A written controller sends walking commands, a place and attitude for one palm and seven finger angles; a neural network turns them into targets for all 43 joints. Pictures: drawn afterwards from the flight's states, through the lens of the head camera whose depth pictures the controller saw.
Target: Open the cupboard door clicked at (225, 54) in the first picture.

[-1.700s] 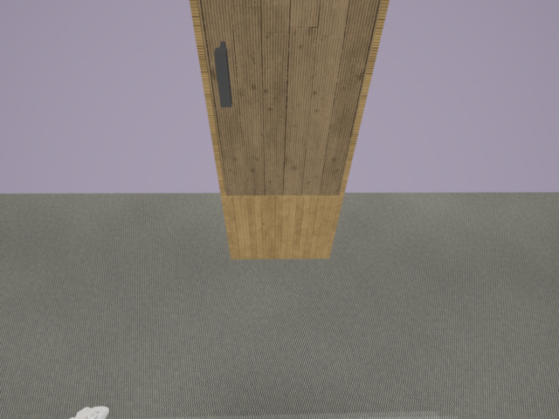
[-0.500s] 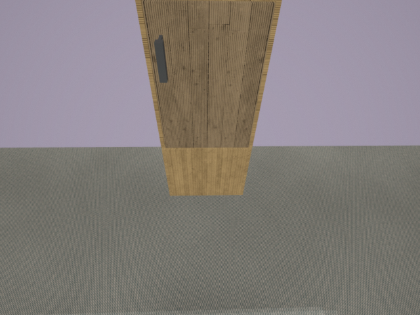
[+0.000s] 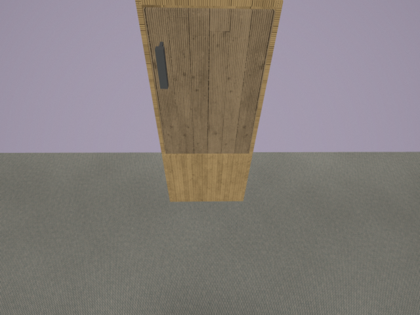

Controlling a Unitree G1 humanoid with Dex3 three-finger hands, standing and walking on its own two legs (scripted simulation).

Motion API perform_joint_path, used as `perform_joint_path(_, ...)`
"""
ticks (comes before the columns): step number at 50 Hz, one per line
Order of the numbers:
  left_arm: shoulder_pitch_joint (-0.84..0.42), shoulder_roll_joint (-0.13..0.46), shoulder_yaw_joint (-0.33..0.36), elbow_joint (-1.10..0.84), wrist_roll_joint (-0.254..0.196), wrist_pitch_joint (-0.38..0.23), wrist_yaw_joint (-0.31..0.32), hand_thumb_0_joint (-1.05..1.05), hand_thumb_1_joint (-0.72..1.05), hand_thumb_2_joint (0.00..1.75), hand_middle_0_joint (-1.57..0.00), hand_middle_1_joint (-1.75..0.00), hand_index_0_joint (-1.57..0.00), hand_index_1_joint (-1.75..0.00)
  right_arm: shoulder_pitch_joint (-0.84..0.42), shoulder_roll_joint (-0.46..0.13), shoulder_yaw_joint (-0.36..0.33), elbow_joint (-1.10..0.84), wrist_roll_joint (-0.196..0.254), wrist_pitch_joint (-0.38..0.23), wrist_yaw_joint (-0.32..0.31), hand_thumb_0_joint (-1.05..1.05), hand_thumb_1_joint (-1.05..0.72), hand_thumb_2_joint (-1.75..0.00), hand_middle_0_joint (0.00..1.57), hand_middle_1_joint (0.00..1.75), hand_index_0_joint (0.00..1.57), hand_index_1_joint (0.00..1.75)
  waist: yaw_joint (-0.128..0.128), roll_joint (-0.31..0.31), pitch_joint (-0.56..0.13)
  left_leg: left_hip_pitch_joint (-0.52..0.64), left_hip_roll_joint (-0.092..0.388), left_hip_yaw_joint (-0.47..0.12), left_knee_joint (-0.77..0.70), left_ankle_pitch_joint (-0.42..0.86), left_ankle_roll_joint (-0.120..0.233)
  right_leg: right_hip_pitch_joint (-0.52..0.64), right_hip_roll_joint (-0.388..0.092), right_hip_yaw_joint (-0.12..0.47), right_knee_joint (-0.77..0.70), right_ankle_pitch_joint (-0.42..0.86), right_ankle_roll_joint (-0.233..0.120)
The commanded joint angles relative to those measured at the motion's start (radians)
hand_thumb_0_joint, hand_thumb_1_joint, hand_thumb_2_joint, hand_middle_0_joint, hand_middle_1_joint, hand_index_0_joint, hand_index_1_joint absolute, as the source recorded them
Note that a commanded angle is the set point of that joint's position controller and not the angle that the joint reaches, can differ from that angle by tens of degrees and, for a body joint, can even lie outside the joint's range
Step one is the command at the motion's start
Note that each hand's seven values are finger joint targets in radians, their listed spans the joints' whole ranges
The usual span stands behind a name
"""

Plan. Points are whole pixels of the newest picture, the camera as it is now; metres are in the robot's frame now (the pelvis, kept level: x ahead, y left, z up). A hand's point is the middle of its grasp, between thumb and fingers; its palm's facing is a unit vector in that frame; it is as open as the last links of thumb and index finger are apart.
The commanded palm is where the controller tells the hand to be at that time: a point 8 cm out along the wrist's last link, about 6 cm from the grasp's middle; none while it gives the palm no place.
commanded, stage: take the last steps up to it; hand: left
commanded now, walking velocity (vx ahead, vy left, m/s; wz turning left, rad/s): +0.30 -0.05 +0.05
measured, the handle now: (162, 65) +0.81 +0.21 +0.09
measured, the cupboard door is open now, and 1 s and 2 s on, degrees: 0 0 0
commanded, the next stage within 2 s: come to a stop and stand still in 0.62 s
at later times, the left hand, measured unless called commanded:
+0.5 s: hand out of the picture +0.14 +0.18 -0.19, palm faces +0.04 -0.99 -0.14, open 7.3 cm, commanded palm none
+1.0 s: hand (162, 242) +0.34 +0.15 -0.18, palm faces +0.09 -0.97 -0.21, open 7.2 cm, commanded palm none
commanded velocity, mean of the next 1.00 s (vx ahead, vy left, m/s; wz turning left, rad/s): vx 0.09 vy -0.01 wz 0.00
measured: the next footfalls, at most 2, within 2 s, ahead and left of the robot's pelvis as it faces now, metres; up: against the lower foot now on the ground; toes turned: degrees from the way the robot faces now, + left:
right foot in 0.64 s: +0.38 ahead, -0.11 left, +0.00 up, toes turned -7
left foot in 1.10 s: +0.35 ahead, +0.09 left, +0.00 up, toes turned +5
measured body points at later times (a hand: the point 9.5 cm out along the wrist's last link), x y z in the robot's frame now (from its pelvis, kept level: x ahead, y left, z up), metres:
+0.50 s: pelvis +0.14 +0.01 -0.01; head +0.17 +0.03 +0.44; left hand +0.14 +0.23 -0.17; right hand +0.04 -0.19 -0.15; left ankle +0.02 +0.11 -0.74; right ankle +0.21 -0.12 -0.68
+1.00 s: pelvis +0.28 -0.03 -0.01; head +0.30 -0.03 +0.44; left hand +0.33 +0.20 -0.17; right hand +0.36 -0.26 -0.16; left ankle +0.32 +0.09 -0.72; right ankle +0.34 -0.11 -0.74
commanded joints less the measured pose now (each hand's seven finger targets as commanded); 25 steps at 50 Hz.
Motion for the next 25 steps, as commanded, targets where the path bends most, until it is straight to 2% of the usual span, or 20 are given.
perform_joint_path(1,0.081,0.092,0.032,-0.044,0.002,-0.009,-0.013,0.00,0.90,0.90,-0.20,-0.30,-0.20,-0.30,0.046,-0.110,-0.031,-0.042,-0.004,-0.005,-0.004,0.00,-0.90,-0.90,0.20,0.30,0.20,0.30,0.004,0.004,0.125,-0.157,0.104,-0.129,-0.084,-0.347,0.054,-0.102,-0.065,0.087,-0.056,-0.301,-0.037)
perform_joint_path(3,0.123,0.080,0.038,-0.043,0.001,-0.018,-0.014,0.00,0.90,0.90,-0.20,-0.30,-0.20,-0.30,0.066,-0.089,-0.032,-0.049,-0.003,-0.014,-0.007,0.00,-0.90,-0.90,0.20,0.30,0.20,0.30,0.010,-0.006,0.131,-0.192,0.089,-0.116,-0.015,-0.288,0.059,-0.081,-0.078,0.117,-0.049,-0.284,-0.059)
perform_joint_path(5,0.182,0.084,0.048,-0.033,-0.001,-0.029,-0.010,0.00,0.90,0.90,-0.20,-0.30,-0.20,-0.30,0.077,-0.059,-0.033,-0.059,0.001,-0.023,-0.008,0.00,-0.90,-0.90,0.20,0.30,0.20,0.30,0.022,-0.063,0.115,-0.244,0.054,-0.055,0.112,-0.195,0.049,-0.010,-0.120,0.172,-0.075,-0.247,-0.091)
perform_joint_path(6,0.211,0.093,0.057,-0.023,-0.002,-0.034,-0.005,0.00,0.90,0.90,-0.20,-0.30,-0.20,-0.30,0.082,-0.034,-0.032,-0.068,0.001,-0.028,-0.008,0.00,-0.90,-0.90,0.20,0.30,0.20,0.30,0.025,-0.124,0.110,-0.300,0.026,0.001,0.210,-0.165,0.035,0.044,-0.171,0.235,-0.102,-0.214,-0.122)
perform_joint_path(7,0.249,0.103,0.066,-0.014,-0.003,-0.041,0.000,0.00,0.90,0.90,-0.20,-0.30,-0.20,-0.30,0.078,-0.017,-0.035,-0.077,0.001,-0.032,-0.009,0.00,-0.90,-0.90,0.20,0.30,0.20,0.30,0.028,-0.165,0.093,-0.326,0.025,0.048,0.293,-0.171,0.026,0.079,-0.236,0.296,-0.129,-0.146,-0.159)
perform_joint_path(8,0.269,0.096,0.071,-0.010,-0.002,-0.050,0.005,0.00,0.90,0.90,-0.20,-0.30,-0.20,-0.30,0.068,-0.008,-0.036,-0.087,0.001,-0.039,-0.010,0.00,-0.90,-0.90,0.20,0.30,0.20,0.30,0.031,-0.172,0.098,-0.365,0.038,0.054,0.335,-0.223,0.021,0.109,-0.272,0.324,-0.131,-0.034,-0.195)
perform_joint_path(9,0.278,0.085,0.073,-0.005,0.002,-0.056,0.009,0.00,0.90,0.90,-0.20,-0.30,-0.20,-0.30,0.066,0.004,-0.039,-0.091,0.004,-0.046,-0.009,0.00,-0.90,-0.90,0.20,0.30,0.20,0.30,0.027,-0.134,0.100,-0.368,0.055,0.059,0.327,-0.253,0.021,0.119,-0.288,0.309,-0.109,0.065,-0.214)
perform_joint_path(10,0.272,0.074,0.074,-0.004,0.003,-0.056,0.010,0.00,0.90,0.90,-0.20,-0.30,-0.20,-0.30,0.085,0.017,-0.042,-0.084,0.005,-0.050,-0.009,0.00,-0.90,-0.90,0.20,0.30,0.20,0.30,0.014,-0.105,0.099,-0.317,0.062,0.072,0.288,-0.251,0.027,0.093,-0.278,0.264,-0.069,0.131,-0.211)
perform_joint_path(11,0.235,0.058,0.073,-0.008,0.001,-0.055,0.010,0.00,0.90,0.90,-0.20,-0.30,-0.20,-0.30,0.155,0.033,-0.042,-0.061,0.007,-0.055,-0.009,0.00,-0.90,-0.90,0.20,0.30,0.20,0.30,-0.031,-0.075,0.087,-0.182,0.065,0.077,0.169,-0.191,0.035,0.009,-0.244,0.187,0.007,0.168,-0.180)
perform_joint_path(12,0.187,0.025,0.067,-0.021,-0.006,-0.052,0.007,0.00,0.90,0.90,-0.20,-0.30,-0.20,-0.30,0.296,0.024,-0.047,-0.012,0.004,-0.062,-0.013,0.00,-0.90,-0.90,0.20,0.30,0.20,0.30,-0.097,0.004,0.052,0.054,0.077,0.026,0.023,-0.071,0.062,-0.144,-0.142,0.064,0.195,0.200,-0.119)
perform_joint_path(13,0.165,-0.059,0.055,-0.048,-0.014,-0.051,-0.001,0.00,0.90,0.90,-0.20,-0.30,-0.20,-0.30,0.459,-0.073,-0.076,0.050,-0.014,-0.069,-0.026,0.00,-0.90,-0.90,0.20,0.30,0.20,0.30,-0.138,0.286,0.029,0.239,0.302,-0.303,-0.083,0.077,0.147,-0.388,0.007,-0.091,0.527,-0.008,-0.041)
perform_joint_path(14,0.057,-0.053,0.048,-0.089,-0.003,-0.059,0.008,0.00,0.90,0.90,-0.20,-0.30,-0.20,-0.30,0.549,-0.071,-0.071,0.089,-0.013,-0.064,-0.040,0.00,-0.90,-0.90,0.20,0.30,0.20,0.30,-0.162,0.321,0.120,0.271,0.404,-0.453,-0.148,0.362,0.167,-0.569,0.028,-0.059,0.707,-0.300,-0.034)
perform_joint_path(15,0.040,-0.029,0.058,-0.088,-0.001,-0.057,0.009,0.00,0.90,0.90,-0.20,-0.30,-0.20,-0.30,0.535,-0.020,-0.053,0.086,-0.007,-0.062,-0.048,0.00,-0.90,-0.90,0.20,0.30,0.20,0.30,-0.133,0.149,0.155,0.250,0.447,-0.417,-0.098,0.527,0.211,-0.608,-0.035,-0.007,0.780,-0.258,-0.043)
perform_joint_path(16,0.050,-0.059,0.059,-0.072,-0.001,-0.056,0.001,0.00,0.90,0.90,-0.20,-0.30,-0.20,-0.30,0.476,-0.001,-0.048,0.064,-0.008,-0.066,-0.050,0.00,-0.90,-0.90,0.20,0.30,0.20,0.30,-0.104,0.064,0.169,0.215,0.429,-0.336,-0.094,0.541,0.227,-0.603,-0.071,0.000,0.810,-0.217,-0.038)
perform_joint_path(17,0.066,-0.082,0.060,-0.063,0.002,-0.051,-0.008,0.00,0.90,0.90,-0.20,-0.30,-0.20,-0.30,0.434,0.016,-0.047,0.045,-0.007,-0.075,-0.051,0.00,-0.90,-0.90,0.20,0.30,0.20,0.30,-0.079,0.060,0.170,0.183,0.384,-0.254,-0.110,0.515,0.207,-0.586,-0.084,-0.012,0.807,-0.179,-0.029)
perform_joint_path(18,0.080,-0.099,0.059,-0.058,0.003,-0.044,-0.015,0.00,0.90,0.90,-0.20,-0.30,-0.20,-0.30,0.406,0.028,-0.046,0.041,-0.005,-0.081,-0.053,0.00,-0.90,-0.90,0.20,0.30,0.20,0.30,-0.058,0.089,0.161,0.173,0.346,-0.190,-0.124,0.489,0.189,-0.580,-0.089,-0.028,0.789,-0.141,-0.021)
perform_joint_path(20,0.080,-0.119,0.060,-0.061,0.002,-0.033,-0.027,0.00,0.90,0.90,-0.20,-0.30,-0.20,-0.30,0.392,0.052,-0.047,0.043,0.002,-0.088,-0.056,0.00,-0.90,-0.90,0.20,0.30,0.20,0.30,-0.039,0.123,0.160,0.158,0.287,-0.093,-0.153,0.474,0.162,-0.572,-0.089,-0.063,0.728,-0.063,-0.013)
perform_joint_path(22,0.039,-0.135,0.056,-0.083,0.000,-0.029,-0.034,0.00,0.90,0.90,-0.20,-0.30,-0.20,-0.30,0.395,0.067,-0.043,0.046,0.003,-0.091,-0.057,0.00,-0.90,-0.90,0.20,0.30,0.20,0.30,-0.031,0.136,0.180,0.126,0.244,-0.021,-0.182,0.500,0.141,-0.557,-0.080,-0.111,0.610,0.009,-0.009)
perform_joint_path(23,0.012,-0.139,0.054,-0.095,-0.002,-0.029,-0.036,0.00,0.90,0.90,-0.20,-0.30,-0.20,-0.30,0.387,0.069,-0.046,0.045,0.001,-0.091,-0.057,0.00,-0.90,-0.90,0.20,0.30,0.20,0.30,-0.030,0.146,0.188,0.118,0.229,0.011,-0.182,0.523,0.135,-0.527,-0.077,-0.130,0.504,0.034,-0.011)
perform_joint_path(25,-0.024,-0.140,0.055,-0.110,-0.009,-0.034,-0.035,0.00,0.90,0.90,-0.20,-0.30,-0.20,-0.30,0.381,0.057,-0.054,0.052,-0.003,-0.085,-0.056,0.00,-0.90,-0.90,0.20,0.30,0.20,0.30,-0.037,0.148,0.176,0.092,0.229,0.044,-0.175,0.564,0.130,-0.401,-0.049,-0.161,0.329,0.062,-0.025)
